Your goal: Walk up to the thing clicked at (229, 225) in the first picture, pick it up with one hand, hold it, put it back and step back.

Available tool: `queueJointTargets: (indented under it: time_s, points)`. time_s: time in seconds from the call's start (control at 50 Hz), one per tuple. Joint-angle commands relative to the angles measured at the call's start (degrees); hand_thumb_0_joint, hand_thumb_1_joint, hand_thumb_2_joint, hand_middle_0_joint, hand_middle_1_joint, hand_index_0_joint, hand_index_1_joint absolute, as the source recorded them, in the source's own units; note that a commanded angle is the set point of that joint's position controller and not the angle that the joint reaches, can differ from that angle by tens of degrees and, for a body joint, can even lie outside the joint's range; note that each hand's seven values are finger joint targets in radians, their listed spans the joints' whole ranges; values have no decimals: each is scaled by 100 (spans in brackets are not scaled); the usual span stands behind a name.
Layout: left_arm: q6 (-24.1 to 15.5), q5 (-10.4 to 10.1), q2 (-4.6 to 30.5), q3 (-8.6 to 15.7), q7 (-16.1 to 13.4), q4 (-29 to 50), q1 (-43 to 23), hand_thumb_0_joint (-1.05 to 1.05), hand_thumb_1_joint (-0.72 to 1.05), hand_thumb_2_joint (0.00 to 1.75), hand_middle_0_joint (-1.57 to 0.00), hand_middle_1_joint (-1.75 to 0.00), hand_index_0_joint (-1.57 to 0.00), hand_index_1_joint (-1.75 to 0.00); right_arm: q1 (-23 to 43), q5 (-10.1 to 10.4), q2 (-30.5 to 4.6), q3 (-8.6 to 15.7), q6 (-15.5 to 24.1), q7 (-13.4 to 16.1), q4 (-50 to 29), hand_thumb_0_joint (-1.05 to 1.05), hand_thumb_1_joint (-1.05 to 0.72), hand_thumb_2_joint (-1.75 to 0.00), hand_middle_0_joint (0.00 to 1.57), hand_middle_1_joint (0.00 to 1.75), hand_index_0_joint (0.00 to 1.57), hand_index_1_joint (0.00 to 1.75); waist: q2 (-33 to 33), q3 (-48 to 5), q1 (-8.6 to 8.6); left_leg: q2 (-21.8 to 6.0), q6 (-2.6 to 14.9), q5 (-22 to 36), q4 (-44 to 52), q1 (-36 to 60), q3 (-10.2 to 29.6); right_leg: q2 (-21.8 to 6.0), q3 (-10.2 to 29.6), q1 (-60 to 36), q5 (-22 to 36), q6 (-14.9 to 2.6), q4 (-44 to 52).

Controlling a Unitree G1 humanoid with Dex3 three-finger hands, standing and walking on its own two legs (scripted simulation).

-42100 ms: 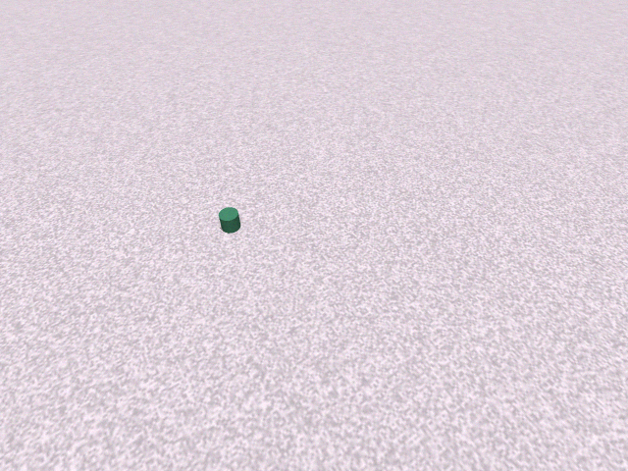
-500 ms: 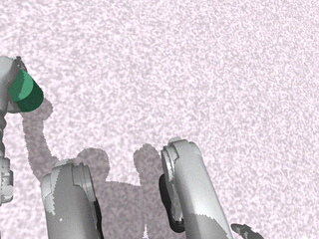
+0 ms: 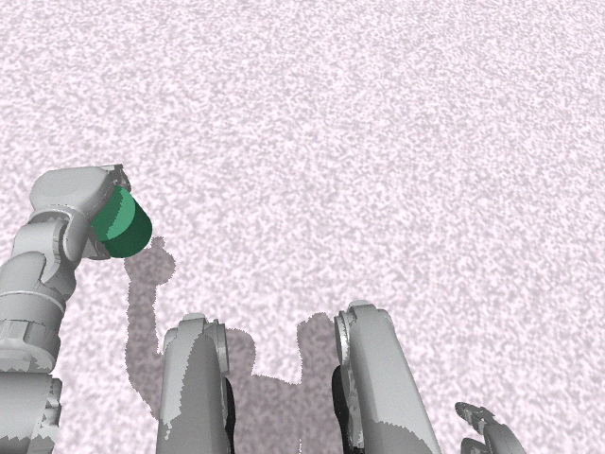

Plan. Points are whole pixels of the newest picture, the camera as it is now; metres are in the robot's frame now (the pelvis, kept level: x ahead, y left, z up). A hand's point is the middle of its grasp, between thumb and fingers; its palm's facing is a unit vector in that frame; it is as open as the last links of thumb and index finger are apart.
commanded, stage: lift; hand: left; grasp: from above
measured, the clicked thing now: (114, 222) +0.46 +0.26 -0.12
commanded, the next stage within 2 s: hold in 1.04 s
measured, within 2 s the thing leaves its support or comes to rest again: neither
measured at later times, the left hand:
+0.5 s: hand (6, 211) +0.37 +0.25 +0.12, palm faces -0.42 -0.10 -0.90, open 11.1 cm
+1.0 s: hand out of the picture +0.38 +0.24 +0.21, palm faces -0.42 -0.10 -0.90, open 11.1 cm
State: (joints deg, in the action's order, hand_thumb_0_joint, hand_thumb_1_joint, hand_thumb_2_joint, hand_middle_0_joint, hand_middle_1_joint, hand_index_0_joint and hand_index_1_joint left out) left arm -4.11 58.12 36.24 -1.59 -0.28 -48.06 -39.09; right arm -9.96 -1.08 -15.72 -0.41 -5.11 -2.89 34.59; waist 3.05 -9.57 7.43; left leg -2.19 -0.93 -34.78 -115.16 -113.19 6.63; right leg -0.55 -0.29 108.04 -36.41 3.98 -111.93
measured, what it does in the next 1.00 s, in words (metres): rises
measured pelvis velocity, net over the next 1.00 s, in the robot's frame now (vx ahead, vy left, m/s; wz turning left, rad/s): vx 0.06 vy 0.00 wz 0.05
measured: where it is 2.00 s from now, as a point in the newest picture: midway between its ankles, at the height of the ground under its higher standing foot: (288, 442)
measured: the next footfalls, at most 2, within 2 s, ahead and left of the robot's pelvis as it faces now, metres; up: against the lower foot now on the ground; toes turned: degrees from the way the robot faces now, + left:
none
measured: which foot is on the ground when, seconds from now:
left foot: down 0.00-1.00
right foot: down 0.00-1.00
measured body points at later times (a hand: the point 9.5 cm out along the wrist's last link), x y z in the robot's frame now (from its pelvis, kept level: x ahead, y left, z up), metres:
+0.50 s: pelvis +0.02 -0.01 +0.18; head +0.12 +0.00 +0.62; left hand +0.39 +0.25 +0.17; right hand +0.15 -0.27 +0.05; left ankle +0.10 +0.13 -0.42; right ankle +0.10 -0.15 -0.42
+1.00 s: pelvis +0.06 +0.00 +0.27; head +0.11 -0.01 +0.72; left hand +0.40 +0.24 +0.26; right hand +0.17 -0.26 +0.15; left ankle +0.10 +0.13 -0.42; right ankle +0.10 -0.15 -0.42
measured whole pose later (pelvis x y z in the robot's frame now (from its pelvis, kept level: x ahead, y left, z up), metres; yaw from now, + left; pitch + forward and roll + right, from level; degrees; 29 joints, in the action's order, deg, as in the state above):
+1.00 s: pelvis +0.06 +0.00 +0.27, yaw +3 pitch +11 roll -1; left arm 1.9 56.0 22.8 -9.8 -6.1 -46.8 -20.7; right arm -14.2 2.0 -14.0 2.4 0.0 2.8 41.3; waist 2.6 -5.0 3.1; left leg -3.6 -1.3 -21.8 -52.9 -41.7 -0.3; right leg -1.5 1.2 39.8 -22.2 2.7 -51.4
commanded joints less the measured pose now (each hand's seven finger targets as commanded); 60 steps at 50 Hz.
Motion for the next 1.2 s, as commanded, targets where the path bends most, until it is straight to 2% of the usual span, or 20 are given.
queueJointTargets:
  time_s: [0.0,0.16,0.2,0.24,0.32,0.36,0.38,0.42,0.52,0.56,0.6,0.64,0.68,0.8,0.9,0.92,0.98,1.06,1.08,1.18]
  points:
    - [133,-99,1449,490,-229,1534,-1682,0,58,85,-87,-95,-91,-90,-693,64,-1079,470,106,210,-303,0,-91,-90,20,30,20,30,961,-3634,-8,99,234,92,2271,3640,-245,205,-473,-2130,684,-511,1858]
    - [322,-315,909,240,-115,1935,-718,0,56,82,-87,-91,-91,-86,-441,151,-849,450,190,383,-293,0,-91,-90,20,30,20,30,598,-3013,-88,111,228,124,3177,4364,-423,195,-307,-3222,601,-482,3017]
    - [354,-367,914,316,-127,2121,-343,0,58,84,-87,-93,-92,-88,-367,188,-825,454,229,430,-341,0,-91,-90,20,30,20,30,376,-3144,-214,130,231,237,3410,4680,-470,203,-258,-3705,624,-481,3339]
    - [366,-397,939,334,-168,2423,-370,0,57,83,-87,-93,-91,-89,-327,214,-787,442,264,472,-343,0,-91,-90,20,30,20,30,440,-3109,-228,132,224,276,3670,4993,-507,201,-201,-4048,675,-474,3603]
    - [371,-287,790,285,-281,2023,-27,0,57,84,-87,-93,-92,-88,-310,246,-688,405,351,573,-227,0,-91,-90,20,30,20,30,109,-2279,-186,140,221,302,4155,5220,-533,200,-98,-4500,637,-454,4215]
    - [348,-268,746,279,-327,1965,-94,0,54,84,-86,-90,-90,-86,-305,248,-706,422,414,606,-155,0,-91,-90,20,30,20,30,163,-2083,-225,108,194,163,4525,5538,-453,185,-74,-4661,561,-461,4432]
    - [334,-258,587,118,-328,1960,-218,0,57,83,-87,-92,-91,-88,-306,248,-685,415,447,619,-136,0,-91,-90,20,30,20,30,212,-2039,-165,99,184,198,4661,5725,-445,197,-72,-4725,601,-463,4545]
    - [328,-261,415,59,-343,1706,15,0,58,84,-87,-94,-92,-89,-335,256,-709,445,517,635,-75,0,-91,-90,20,30,20,30,225,-1930,-219,58,147,318,4937,6041,-339,201,-99,-4885,741,-462,4665]
    - [322,-274,188,-169,-367,1615,224,0,56,85,-86,-95,-90,-91,-362,289,-657,467,627,670,-78,0,-91,-90,20,30,20,30,134,-1792,-295,129,137,705,5427,6597,-518,206,3,-5666,988,-462,5406]
    - [313,-254,207,-62,-434,1499,341,0,54,83,-85,-94,-89,-89,-353,294,-662,474,663,676,-50,0,-91,-90,20,30,20,30,144,-1668,-354,111,110,659,5697,6777,-434,214,-15,-5788,976,-461,5522]
    - [306,-193,135,-140,-526,1501,152,0,55,85,-86,-94,-90,-90,-345,290,-639,452,690,685,-54,0,-91,-90,20,30,20,30,153,-1560,-314,139,110,671,5880,6909,-464,241,-29,-5931,997,-453,5712]
    - [320,-120,-10,-290,-618,1449,68,0,55,82,-85,-93,-90,-89,-385,295,-616,454,715,698,-1,0,-91,-90,20,30,20,30,97,-1495,-302,175,110,917,6010,7124,-547,240,10,-6173,1191,-449,5924]
    - [320,-89,157,-145,-716,1469,-13,0,55,82,-85,-93,-90,-89,-458,300,-651,491,744,700,34,0,-91,-90,20,30,20,30,101,-1547,-346,183,106,1124,6181,7358,-569,230,34,-6436,1372,-437,6073]
    - [480,-65,42,-220,-895,1253,-3,0,55,86,-86,-93,-90,-89,-473,302,-646,526,752,664,111,0,-91,-90,20,30,20,30,136,-1472,-442,198,68,1688,6656,8018,-635,229,34,-7022,1892,-410,6518]
    - [620,-165,-110,-352,-823,966,320,0,54,88,-87,-93,-90,-89,-460,310,-641,549,738,643,125,0,-91,-90,20,30,20,30,-149,-1287,-473,221,91,2059,6975,8309,-669,221,51,-7480,2238,-378,6895]
    - [625,-227,-249,-446,-786,996,291,0,56,87,-88,-93,-92,-89,-431,314,-622,548,733,639,89,0,-91,-90,20,30,20,30,-267,-1196,-469,223,107,2053,7038,8333,-684,219,58,-7588,2239,-361,7004]
    - [616,-273,-241,-469,-654,1103,323,0,57,91,-90,-94,-93,-91,-407,339,-628,546,730,639,49,0,-91,-90,20,30,20,30,-222,-1110,-453,248,114,2017,7229,8469,-736,217,89,-7703,2218,-363,7188]
    - [545,-180,-181,-436,-573,1318,309,0,57,88,-89,-94,-92,-90,-374,336,-630,568,720,648,38,0,-91,-90,20,30,20,30,-63,-1185,-524,215,65,2371,7458,8885,-705,245,29,-7911,2446,-402,7254]
    - [528,-172,-84,-330,-580,1421,321,0,56,86,-88,-93,-92,-89,-380,326,-639,570,710,649,31,0,-91,-90,20,30,20,30,7,-1269,-555,221,57,2465,7484,8977,-722,247,33,-7984,2530,-404,7287]
    - [527,-104,-173,-420,-577,1474,201,0,55,87,-86,-93,-91,-89,-339,348,-642,559,678,637,46,0,-90,-90,20,30,20,30,-173,-1009,-488,242,85,2553,7665,9082,-781,223,82,-8092,2664,-385,7506]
